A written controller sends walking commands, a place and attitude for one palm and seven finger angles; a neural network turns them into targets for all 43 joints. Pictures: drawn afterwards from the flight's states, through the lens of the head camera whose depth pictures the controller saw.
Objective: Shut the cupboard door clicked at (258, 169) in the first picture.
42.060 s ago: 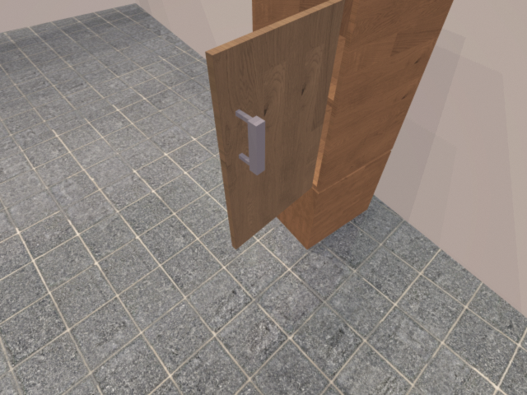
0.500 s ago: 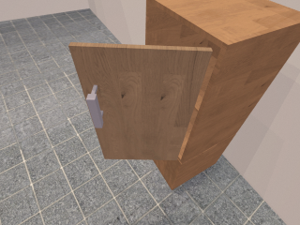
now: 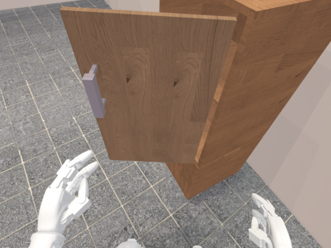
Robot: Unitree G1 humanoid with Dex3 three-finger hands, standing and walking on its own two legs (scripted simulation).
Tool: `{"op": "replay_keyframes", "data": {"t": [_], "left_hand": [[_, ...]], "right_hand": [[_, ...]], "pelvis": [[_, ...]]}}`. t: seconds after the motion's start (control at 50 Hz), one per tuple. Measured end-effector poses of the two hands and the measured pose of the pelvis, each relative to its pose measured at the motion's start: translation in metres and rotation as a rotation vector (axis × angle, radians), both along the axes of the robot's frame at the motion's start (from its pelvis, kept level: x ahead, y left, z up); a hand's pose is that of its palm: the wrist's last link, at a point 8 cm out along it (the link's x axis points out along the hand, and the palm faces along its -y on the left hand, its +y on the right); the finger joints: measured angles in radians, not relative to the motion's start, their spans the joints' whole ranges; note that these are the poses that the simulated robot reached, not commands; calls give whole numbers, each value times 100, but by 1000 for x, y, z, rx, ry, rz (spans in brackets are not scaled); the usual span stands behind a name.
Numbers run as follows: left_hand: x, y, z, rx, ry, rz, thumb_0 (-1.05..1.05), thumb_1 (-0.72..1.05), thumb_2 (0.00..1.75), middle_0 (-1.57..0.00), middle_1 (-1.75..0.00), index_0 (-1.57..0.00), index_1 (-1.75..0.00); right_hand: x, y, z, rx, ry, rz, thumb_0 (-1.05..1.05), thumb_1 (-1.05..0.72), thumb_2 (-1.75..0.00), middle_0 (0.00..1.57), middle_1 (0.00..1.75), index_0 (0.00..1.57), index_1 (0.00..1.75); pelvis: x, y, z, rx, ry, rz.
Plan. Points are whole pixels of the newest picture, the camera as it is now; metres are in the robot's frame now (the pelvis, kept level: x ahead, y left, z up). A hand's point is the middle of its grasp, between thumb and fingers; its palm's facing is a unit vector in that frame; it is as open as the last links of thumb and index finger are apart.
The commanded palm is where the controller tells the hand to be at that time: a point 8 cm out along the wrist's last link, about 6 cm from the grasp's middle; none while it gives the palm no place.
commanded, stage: raise the hand and make a fist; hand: left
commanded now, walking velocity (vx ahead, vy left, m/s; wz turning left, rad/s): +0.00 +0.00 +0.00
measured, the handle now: (97, 91) +0.46 +0.21 +0.12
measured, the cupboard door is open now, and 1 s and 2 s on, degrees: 60 60 60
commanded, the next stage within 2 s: bring the fist close to the handle in 1.60 s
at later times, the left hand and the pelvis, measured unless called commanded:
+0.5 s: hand (79, 203) +0.20 +0.19 +0.06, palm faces +0.04 -1.00 -0.04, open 4.2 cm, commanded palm +0.17 +0.24 +0.06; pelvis +0.00 -0.01 -0.01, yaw +1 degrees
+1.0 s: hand (63, 187) +0.22 +0.21 +0.10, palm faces +0.03 -1.00 -0.02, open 3.1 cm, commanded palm +0.19 +0.26 +0.11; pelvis +0.01 +0.02 +0.01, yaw +1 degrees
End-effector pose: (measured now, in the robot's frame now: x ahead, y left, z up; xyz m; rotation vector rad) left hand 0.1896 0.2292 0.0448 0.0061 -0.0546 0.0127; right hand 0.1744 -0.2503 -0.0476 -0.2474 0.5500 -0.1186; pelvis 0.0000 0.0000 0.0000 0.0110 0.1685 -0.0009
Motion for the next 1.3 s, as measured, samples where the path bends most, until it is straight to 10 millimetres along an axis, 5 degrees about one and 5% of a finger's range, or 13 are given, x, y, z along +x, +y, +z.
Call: {"op": "replay_keyframes", "data": {"t": [0.1, 0.18, 0.28, 0.38, 0.56, 0.72, 0.96, 1.12, 1.3], "left_hand": [[-46, 7, -41, -14, 153, 60, 1, 91, 90, -41, -53, -41, -53], [-62, 12, -25, 31, 105, 129, 2, 91, 90, -49, -61, -48, -61], [-40, 4, 0, 55, -2, 45, 2, 90, 90, -57, -71, -57, -71], [-14, 1, 2, 23, 102, -23, 1, 90, 90, -67, -81, -67, -81], [-10, 15, 23, 29, 85, 32, 2, 90, 90, -83, -99, -83, -99], [-7, 22, 27, 13, 66, 8, 2, 90, 90, -98, -115, -98, -115], [4, 34, 51, 9, 43, 13, 2, 90, 90, -119, -138, -120, -139], [14, 38, 66, 22, 44, 21, 2, 90, 90, -127, -147, -128, -147], [26, 37, 80, 28, 42, 20, 1, 90, 90, -130, -149, -130, -150]], "right_hand": [[38, -6, -4, -31, -98, 60, 1, -91, -90, 20, 30, 20, 30], [50, 3, -13, -25, -114, 103, 1, -91, -90, 20, 30, 20, 30], [37, 16, -35, 24, -47, 107, 1, -91, -90, 20, 30, 20, 30], [7, 19, -46, 81, 52, 31, 1, -90, -90, 21, 30, 21, 30], [-32, 6, -40, 41, 149, -48, 2, -90, -90, 21, 30, 21, 30], [-17, 9, -21, -6, 99, -36, 2, -90, -90, 21, 30, 20, 30], [20, 55, 12, 46, -19, 69, 1, -90, -90, 21, 30, 20, 30], [19, 64, 15, 65, -5, 94, 1, -90, -90, 21, 30, 21, 30], [6, 48, 13, 54, 31, 59, 1, -90, -90, 21, 30, 21, 30]], "pelvis": [[-8, -13, -26, -10, 30, 20], [-9, -21, -33, -32, 33, 41], [-11, -26, -34, -46, 36, 49], [-7, -24, -24, -35, 28, 37], [1, -10, -7, -26, 17, 20], [2, 4, -2, -37, -1, 21], [7, 16, 12, -51, -49, 30], [10, 18, 20, -48, -74, 33], [14, 15, 27, -40, -91, 28]]}}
